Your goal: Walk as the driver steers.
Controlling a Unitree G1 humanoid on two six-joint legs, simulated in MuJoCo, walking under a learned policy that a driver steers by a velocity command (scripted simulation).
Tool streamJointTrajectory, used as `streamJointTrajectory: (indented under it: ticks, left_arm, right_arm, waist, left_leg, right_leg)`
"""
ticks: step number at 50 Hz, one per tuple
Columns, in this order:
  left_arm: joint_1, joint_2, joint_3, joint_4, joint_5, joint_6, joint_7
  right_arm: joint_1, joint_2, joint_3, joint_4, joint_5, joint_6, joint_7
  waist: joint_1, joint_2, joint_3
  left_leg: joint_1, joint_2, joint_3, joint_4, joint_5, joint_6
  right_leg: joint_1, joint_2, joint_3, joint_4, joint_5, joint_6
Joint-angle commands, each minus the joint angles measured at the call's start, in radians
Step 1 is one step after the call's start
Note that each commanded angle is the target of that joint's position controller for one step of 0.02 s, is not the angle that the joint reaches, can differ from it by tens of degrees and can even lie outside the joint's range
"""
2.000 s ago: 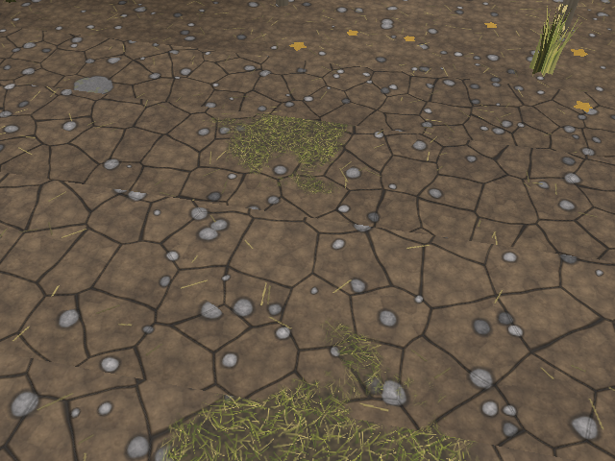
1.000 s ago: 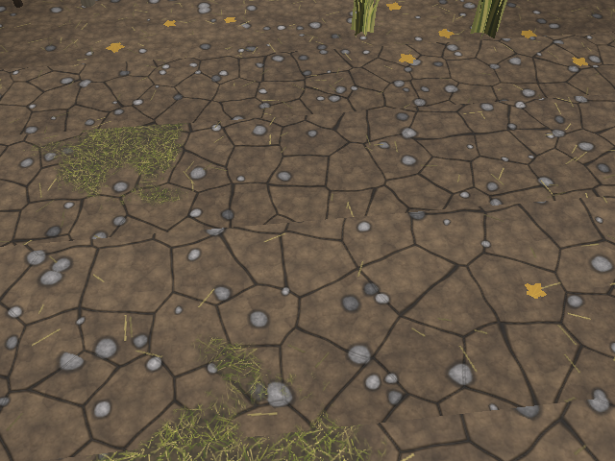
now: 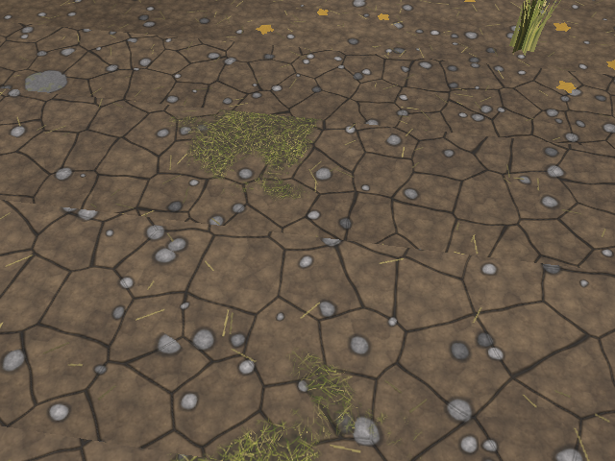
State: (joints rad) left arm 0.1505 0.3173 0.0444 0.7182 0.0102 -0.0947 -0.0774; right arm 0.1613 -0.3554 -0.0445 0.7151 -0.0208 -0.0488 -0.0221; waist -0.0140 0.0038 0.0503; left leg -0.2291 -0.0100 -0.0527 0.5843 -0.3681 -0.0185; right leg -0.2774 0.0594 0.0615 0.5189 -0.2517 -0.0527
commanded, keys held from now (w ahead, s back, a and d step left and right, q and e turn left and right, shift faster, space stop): e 0.20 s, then w+e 0.34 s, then w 0.06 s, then w+q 0.40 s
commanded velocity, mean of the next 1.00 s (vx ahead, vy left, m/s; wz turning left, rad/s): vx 0.28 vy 0.00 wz -0.27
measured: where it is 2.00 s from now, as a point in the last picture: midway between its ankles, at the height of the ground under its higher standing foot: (410, 311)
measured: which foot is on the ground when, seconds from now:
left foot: down 0.00-0.56, up 0.58-1.00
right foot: down 0.00-0.10, up 0.12-0.52, down 0.54-1.00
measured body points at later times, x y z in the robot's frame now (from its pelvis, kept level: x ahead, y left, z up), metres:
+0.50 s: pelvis +0.07 -0.04 +0.01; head +0.10 -0.05 +0.46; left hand +0.30 +0.14 -0.10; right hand -0.03 -0.30 -0.12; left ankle -0.02 +0.13 -0.73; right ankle +0.10 -0.17 -0.72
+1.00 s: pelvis +0.30 -0.18 -0.03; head +0.31 -0.18 +0.42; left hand +0.30 +0.07 -0.17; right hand +0.44 -0.44 -0.13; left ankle +0.58 -0.11 -0.71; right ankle +0.11 -0.18 -0.74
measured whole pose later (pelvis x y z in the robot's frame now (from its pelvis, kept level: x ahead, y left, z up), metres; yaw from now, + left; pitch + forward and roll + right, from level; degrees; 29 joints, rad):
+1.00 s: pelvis +0.30 -0.18 -0.03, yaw -16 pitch +0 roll -3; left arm 0.53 0.23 -0.03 0.93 0.12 -0.12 -0.03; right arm 0.07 -0.24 0.03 0.75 -0.08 -0.07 0.08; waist 0.08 0.05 0.03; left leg -0.70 0.08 -0.05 0.58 0.50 0.07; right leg 0.10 0.15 -0.09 0.45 -0.55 -0.10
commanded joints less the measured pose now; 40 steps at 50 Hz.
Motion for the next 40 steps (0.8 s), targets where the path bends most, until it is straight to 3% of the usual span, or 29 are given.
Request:
streamJointTrajectory:
  ticks: [1,4,5,6,7,8,10,11,12,14,15,18,21,25,26,27,28,29,30,31,32,33,34,35,37,38,39,40]
  left_arm:
    - [0.044,0.182,0.064,-0.054,0.014,-0.006,0.016]
    - [-0.044,0.175,0.064,-0.080,0.030,0.021,0.014]
    - [-0.049,0.148,0.054,-0.088,0.037,0.029,0.013]
    - [-0.040,0.107,0.042,-0.111,0.041,0.030,0.019]
    - [-0.050,0.103,0.039,-0.105,0.060,0.022,0.020]
    - [-0.037,0.116,0.042,-0.089,0.064,0.019,0.029]
    - [0.001,0.150,0.057,-0.069,0.070,0.020,0.054]
    - [-0.001,0.127,0.050,-0.067,0.081,0.026,0.051]
    - [-0.005,0.095,0.038,-0.060,0.083,0.036,0.037]
    - [-0.041,0.070,0.024,-0.052,0.050,0.051,0.005]
    - [-0.066,0.064,0.020,-0.054,0.043,0.052,-0.006]
    - [-0.100,0.048,0.007,-0.058,0.053,0.045,-0.019]
    - [-0.087,0.052,0.000,-0.044,0.062,0.032,-0.014]
    - [-0.051,0.052,0.000,-0.026,0.045,-0.001,-0.017]
    - [-0.014,0.068,0.010,-0.019,0.035,-0.013,-0.016]
    - [0.072,0.112,0.033,-0.003,0.031,-0.028,-0.010]
    - [0.216,0.168,0.061,0.031,0.051,-0.040,0.019]
    - [0.406,0.209,0.058,0.053,0.063,-0.035,0.049]
    - [0.456,0.165,0.046,0.083,0.080,-0.043,0.047]
    - [0.401,0.130,0.038,0.094,0.070,-0.056,0.042]
    - [0.357,0.075,0.022,0.092,0.055,-0.054,0.037]
    - [0.317,0.029,0.003,0.091,0.047,-0.054,0.033]
    - [0.220,0.006,-0.013,0.061,0.051,-0.051,0.034]
    - [0.159,-0.007,-0.022,0.036,0.052,-0.049,0.039]
    - [0.125,0.021,-0.020,0.021,0.050,-0.056,0.051]
    - [0.125,0.051,-0.014,0.024,0.065,-0.062,0.052]
    - [0.154,0.077,-0.010,0.034,0.086,-0.060,0.047]
    - [0.165,0.094,-0.003,0.031,0.114,-0.056,0.049]
  right_arm:
    - [0.035,-0.085,-0.017,-0.052,-0.012,-0.017,-0.013]
    - [0.081,-0.096,-0.016,-0.038,0.014,-0.021,0.002]
    - [0.102,-0.137,-0.028,-0.053,0.014,-0.026,0.002]
    - [0.145,-0.224,-0.055,-0.071,0.005,-0.037,-0.005]
    - [0.183,-0.218,-0.061,-0.062,-0.020,-0.045,-0.010]
    - [0.165,-0.182,-0.051,-0.068,-0.028,-0.049,-0.016]
    - [0.045,-0.108,-0.027,-0.101,-0.017,-0.053,-0.010]
    - [0.038,-0.105,-0.025,-0.101,-0.007,-0.055,-0.014]
    - [0.069,-0.114,-0.026,-0.094,-0.006,-0.053,-0.023]
    - [0.185,-0.124,-0.030,-0.064,-0.019,-0.043,-0.033]
    - [0.240,-0.126,-0.031,-0.045,-0.028,-0.036,-0.030]
    - [0.314,-0.123,-0.031,-0.004,-0.045,-0.025,-0.008]
    - [0.271,-0.103,-0.019,0.004,-0.054,-0.029,-0.002]
    - [0.220,-0.124,-0.010,0.042,-0.053,-0.017,-0.008]
    - [0.232,-0.123,-0.004,0.061,-0.065,-0.018,-0.005]
    - [0.234,-0.119,0.003,0.077,-0.084,-0.027,0.003]
    - [0.241,-0.054,0.025,0.083,-0.104,-0.040,0.018]
    - [0.248,0.056,0.065,0.030,-0.122,-0.054,0.053]
    - [0.110,0.013,0.052,0.032,-0.088,-0.072,0.086]
    - [0.042,-0.018,0.040,0.034,-0.057,-0.089,0.082]
    - [0.058,-0.063,0.025,0.051,-0.055,-0.094,0.068]
    - [0.095,-0.060,0.024,0.060,-0.065,-0.091,0.060]
    - [0.124,-0.036,0.033,0.073,-0.069,-0.081,0.063]
    - [0.124,-0.012,0.037,0.076,-0.067,-0.069,0.067]
    - [0.054,0.002,0.041,0.048,-0.057,-0.053,0.072]
    - [0.013,0.006,0.043,0.033,-0.054,-0.048,0.074]
    - [-0.019,0.032,0.051,0.016,-0.062,-0.042,0.083]
    - [0.045,0.059,0.062,0.029,-0.079,-0.042,0.105]
  waist:
    - [0.011,-0.104,-0.078]
    - [-0.019,-0.089,-0.071]
    - [-0.032,-0.050,-0.088]
    - [-0.045,0.107,-0.105]
    - [-0.076,0.125,-0.065]
    - [-0.054,0.050,-0.051]
    - [0.008,0.068,-0.012]
    - [0.014,0.084,-0.009]
    - [-0.001,0.084,0.003]
    - [-0.072,0.090,0.039]
    - [-0.096,0.088,0.055]
    - [-0.114,0.101,0.084]
    - [-0.083,0.122,0.096]
    - [-0.014,0.113,0.093]
    - [0.013,0.104,0.069]
    - [0.063,0.082,0.022]
    - [0.117,-0.018,-0.070]
    - [0.156,-0.221,-0.267]
    - [0.219,-0.096,-0.051]
    - [0.192,-0.076,0.077]
    - [0.151,-0.075,0.046]
    - [0.102,-0.073,0.039]
    - [0.036,-0.062,0.067]
    - [0.008,-0.048,0.062]
    - [0.000,-0.009,0.067]
    - [0.002,-0.022,0.054]
    - [0.017,-0.037,0.032]
    - [0.002,-0.030,0.004]
  left_leg:
    - [-0.084,0.013,0.043,0.002,-0.068,0.002]
    - [0.090,0.001,0.051,-0.195,0.178,0.062]
    - [0.161,0.073,-0.018,-0.231,0.294,0.143]
    - [0.320,0.267,-0.234,-0.288,0.496,0.341]
    - [0.392,0.439,-0.365,-0.368,0.615,0.460]
    - [0.376,0.450,-0.316,-0.388,0.642,0.436]
    - [0.281,0.355,-0.139,-0.405,0.620,0.328]
    - [0.271,0.320,-0.083,-0.437,0.522,0.296]
    - [0.274,0.289,-0.045,-0.479,0.385,0.270]
    - [0.360,0.283,-0.022,-0.537,0.154,0.248]
    - [0.417,0.302,-0.023,-0.546,0.107,0.249]
    - [0.479,0.349,-0.001,-0.552,0.095,0.268]
    - [0.418,0.362,0.050,-0.551,0.101,0.257]
    - [0.317,0.357,0.165,-0.436,0.194,0.218]
    - [0.251,0.343,0.198,-0.346,0.310,0.209]
    - [0.167,0.304,0.242,-0.193,0.406,0.187]
    - [-0.011,0.219,0.300,0.072,0.379,0.129]
    - [-0.337,0.051,0.222,0.387,-0.132,0.056]
    - [-0.591,0.042,-0.010,0.523,-0.144,0.087]
    - [-0.636,0.087,-0.044,0.586,-0.077,0.109]
    - [-0.572,0.112,-0.031,0.617,-0.050,0.121]
    - [-0.515,0.139,-0.028,0.607,-0.020,0.131]
    - [-0.433,0.164,-0.030,0.576,0.032,0.132]
    - [-0.371,0.173,-0.025,0.540,0.075,0.124]
    - [-0.341,0.168,-0.018,0.372,0.178,0.100]
    - [-0.313,0.145,0.003,0.286,0.253,0.094]
    - [-0.267,0.120,0.036,0.271,0.323,0.082]
    - [-0.226,0.100,0.030,0.361,0.435,0.069]
  right_leg:
    - [0.180,-0.293,0.362,-0.157,0.404,-0.273]
    - [0.068,-0.214,0.327,-0.150,0.274,-0.213]
    - [0.004,-0.164,0.286,-0.104,0.187,-0.159]
    - [-0.177,-0.033,0.150,0.025,-0.057,-0.045]
    - [-0.300,-0.002,0.053,0.218,-0.290,0.027]
    - [-0.312,-0.051,0.039,0.392,-0.370,0.037]
    - [-0.260,-0.088,-0.006,0.515,-0.320,0.051]
    - [-0.238,-0.095,-0.036,0.484,-0.249,0.054]
    - [-0.219,-0.101,-0.068,0.421,-0.177,0.058]
    - [-0.266,-0.106,-0.086,0.316,-0.085,0.058]
    - [-0.302,-0.112,-0.084,0.254,-0.075,0.051]
    - [-0.306,-0.115,-0.088,0.120,-0.077,0.005]
    - [-0.217,-0.103,-0.100,0.074,-0.037,-0.030]
    - [-0.050,-0.049,-0.140,-0.028,0.080,-0.062]
    - [0.062,-0.015,-0.151,-0.029,0.119,-0.077]
    - [0.202,0.017,-0.145,-0.011,0.112,-0.094]
    - [0.421,-0.031,-0.021,0.000,0.095,-0.143]
    - [0.770,-0.272,0.519,-0.157,-0.109,-0.325]
    - [0.712,-0.328,0.634,-0.295,-0.242,-0.279]
    - [0.544,-0.321,0.509,-0.294,-0.253,-0.233]
    - [0.462,-0.311,0.446,-0.290,-0.205,-0.232]
    - [0.370,-0.301,0.368,-0.290,-0.108,-0.234]
    - [0.225,-0.296,0.296,-0.318,-0.017,-0.220]
    - [0.126,-0.292,0.253,-0.358,0.050,-0.214]
    - [0.048,-0.260,0.158,-0.413,0.158,-0.205]
    - [0.036,-0.231,0.098,-0.413,0.245,-0.205]
    - [0.013,-0.197,0.022,-0.386,0.325,-0.199]
    - [-0.013,-0.177,-0.024,-0.315,0.393,-0.190]
Velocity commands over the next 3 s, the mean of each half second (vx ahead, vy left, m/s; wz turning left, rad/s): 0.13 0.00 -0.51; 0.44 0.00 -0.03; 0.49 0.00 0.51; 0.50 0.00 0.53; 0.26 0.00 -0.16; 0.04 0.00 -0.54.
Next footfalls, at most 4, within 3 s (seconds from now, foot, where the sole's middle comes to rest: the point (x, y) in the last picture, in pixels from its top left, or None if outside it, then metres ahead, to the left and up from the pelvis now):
0.54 right None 0.15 -0.19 -0.77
1.18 left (380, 420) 0.62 -0.15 -0.94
1.50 right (468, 321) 0.89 -0.42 -0.94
2.08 left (346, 278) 1.04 -0.09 -0.94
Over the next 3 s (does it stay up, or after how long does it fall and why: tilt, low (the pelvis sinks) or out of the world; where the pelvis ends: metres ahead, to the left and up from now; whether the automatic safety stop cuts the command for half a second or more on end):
stays up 1.31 -0.22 -0.34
